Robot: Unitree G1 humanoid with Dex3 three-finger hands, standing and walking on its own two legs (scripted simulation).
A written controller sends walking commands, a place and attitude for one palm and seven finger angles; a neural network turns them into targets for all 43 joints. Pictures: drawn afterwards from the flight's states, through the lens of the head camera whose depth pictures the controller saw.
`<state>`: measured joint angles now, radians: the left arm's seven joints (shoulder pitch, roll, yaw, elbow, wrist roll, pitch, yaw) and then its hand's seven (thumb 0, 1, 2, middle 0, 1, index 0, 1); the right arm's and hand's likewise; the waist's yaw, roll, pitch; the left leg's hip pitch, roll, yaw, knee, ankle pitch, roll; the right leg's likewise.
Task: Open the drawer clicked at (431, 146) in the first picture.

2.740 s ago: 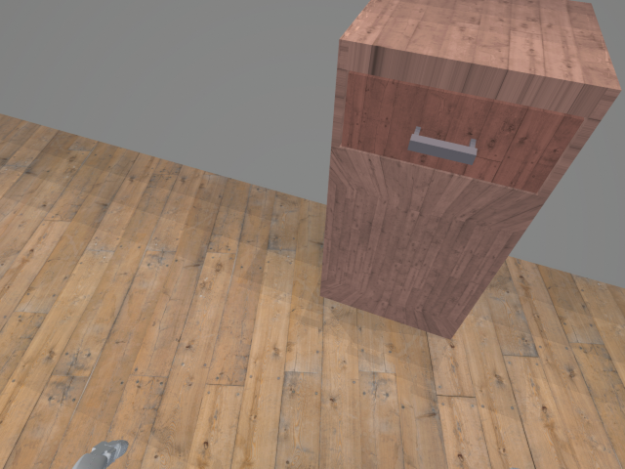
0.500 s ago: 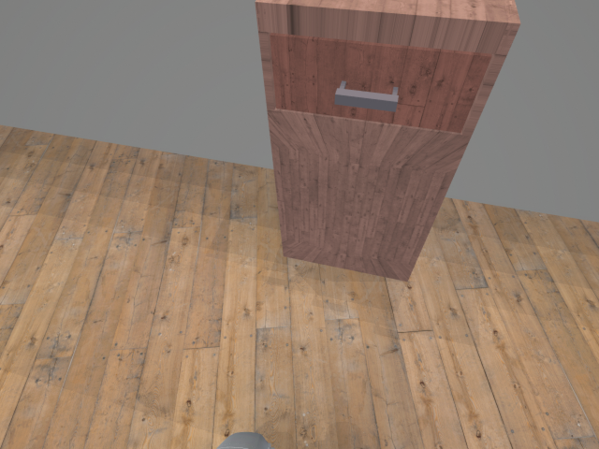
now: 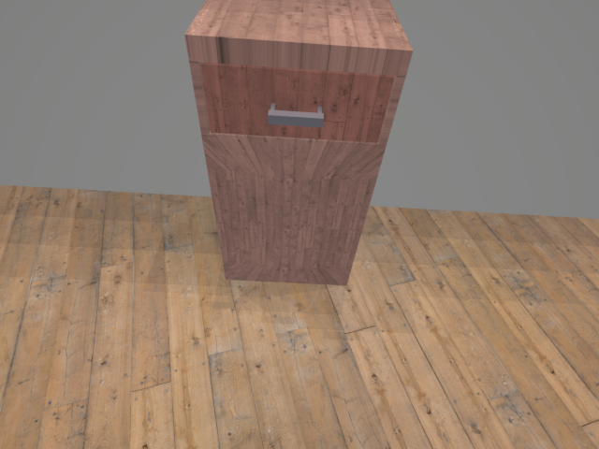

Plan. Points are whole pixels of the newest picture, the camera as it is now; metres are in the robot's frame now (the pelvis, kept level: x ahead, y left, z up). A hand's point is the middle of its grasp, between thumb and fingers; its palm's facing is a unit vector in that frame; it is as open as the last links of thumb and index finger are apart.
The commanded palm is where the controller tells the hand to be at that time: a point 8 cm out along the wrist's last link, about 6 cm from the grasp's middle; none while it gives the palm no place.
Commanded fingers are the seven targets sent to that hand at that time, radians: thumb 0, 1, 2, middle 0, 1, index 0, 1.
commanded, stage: take the last steps up to it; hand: left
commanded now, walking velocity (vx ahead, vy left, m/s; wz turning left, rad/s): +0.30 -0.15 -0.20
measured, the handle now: (296, 113) +0.83 +0.05 +0.01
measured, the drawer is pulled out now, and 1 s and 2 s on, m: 0.00 0.00 0.00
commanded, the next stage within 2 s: come to a stop and stand still in 0.74 s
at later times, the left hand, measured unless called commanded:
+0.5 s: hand out of the picture +0.09 +0.08 -0.19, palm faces -0.01 -0.99 -0.14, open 7.3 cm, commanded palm none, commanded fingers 0.00 0.90 0.90 -0.20 -0.30 -0.20 -0.30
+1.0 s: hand (276, 339) +0.35 +0.05 -0.18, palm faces -0.04 -0.98 -0.19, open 7.3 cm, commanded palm none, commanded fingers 0.00 0.90 0.90 -0.20 -0.30 -0.20 -0.30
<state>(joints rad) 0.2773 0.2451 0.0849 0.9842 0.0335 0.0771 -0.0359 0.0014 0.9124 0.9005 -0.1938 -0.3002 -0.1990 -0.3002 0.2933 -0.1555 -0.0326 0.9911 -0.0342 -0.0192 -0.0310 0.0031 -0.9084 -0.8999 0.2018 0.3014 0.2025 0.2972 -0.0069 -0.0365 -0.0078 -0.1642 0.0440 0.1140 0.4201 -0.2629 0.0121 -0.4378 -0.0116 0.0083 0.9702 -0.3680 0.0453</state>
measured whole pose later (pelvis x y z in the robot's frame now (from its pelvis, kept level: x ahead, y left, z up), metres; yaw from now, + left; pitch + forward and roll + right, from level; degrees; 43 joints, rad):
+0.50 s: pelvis +0.13 -0.09 -0.01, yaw -3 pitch +0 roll -2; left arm 0.38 0.14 0.03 1.12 0.03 -0.05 0.01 0.00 0.92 0.90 -0.20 -0.30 -0.20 -0.30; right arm 0.21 -0.18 -0.06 1.03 -0.03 0.00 0.01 0.01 -0.92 -0.90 0.19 0.30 0.19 0.30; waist -0.01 0.01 0.02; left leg -0.55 0.12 0.12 0.86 -0.29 -0.02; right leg 0.02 0.08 -0.08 0.33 -0.35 -0.06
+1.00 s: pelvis +0.28 -0.13 -0.01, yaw -4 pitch -1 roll +1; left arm 0.21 0.19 0.05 1.04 0.02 0.01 0.01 0.00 0.93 0.90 -0.19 -0.30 -0.20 -0.30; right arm 0.33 -0.13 -0.04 1.10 -0.03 -0.02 -0.03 0.00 -0.93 -0.90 0.20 0.30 0.20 0.30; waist -0.02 -0.04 0.05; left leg -0.17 0.07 0.15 0.48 -0.27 -0.01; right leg -0.37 -0.11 -0.06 0.58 -0.16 0.05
